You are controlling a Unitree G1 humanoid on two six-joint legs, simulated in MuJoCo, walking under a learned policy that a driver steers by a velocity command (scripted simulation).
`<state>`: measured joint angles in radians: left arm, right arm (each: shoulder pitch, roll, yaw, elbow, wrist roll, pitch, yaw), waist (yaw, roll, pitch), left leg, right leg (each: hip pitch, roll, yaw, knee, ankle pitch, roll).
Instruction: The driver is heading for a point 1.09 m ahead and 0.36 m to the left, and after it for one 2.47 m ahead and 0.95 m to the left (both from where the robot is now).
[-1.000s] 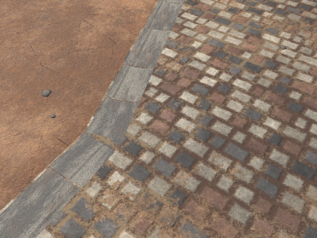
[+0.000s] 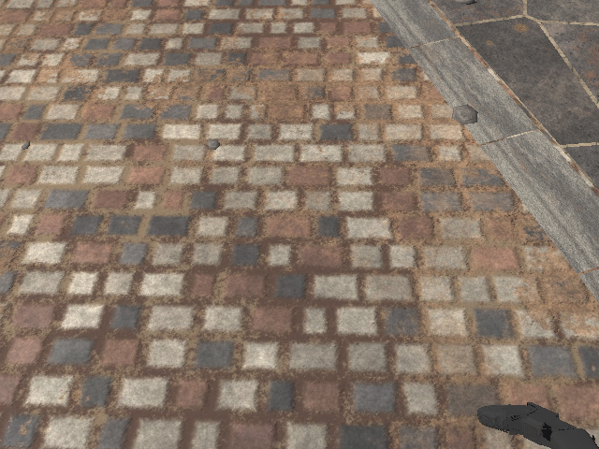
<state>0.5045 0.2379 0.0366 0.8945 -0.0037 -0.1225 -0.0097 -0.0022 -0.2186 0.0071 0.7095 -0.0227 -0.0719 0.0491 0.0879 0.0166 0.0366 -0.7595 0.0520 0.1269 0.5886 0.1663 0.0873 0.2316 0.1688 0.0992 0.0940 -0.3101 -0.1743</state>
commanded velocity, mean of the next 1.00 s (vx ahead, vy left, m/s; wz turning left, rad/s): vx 1.00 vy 0.00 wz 0.78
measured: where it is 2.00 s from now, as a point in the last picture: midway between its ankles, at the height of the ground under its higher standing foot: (167, 168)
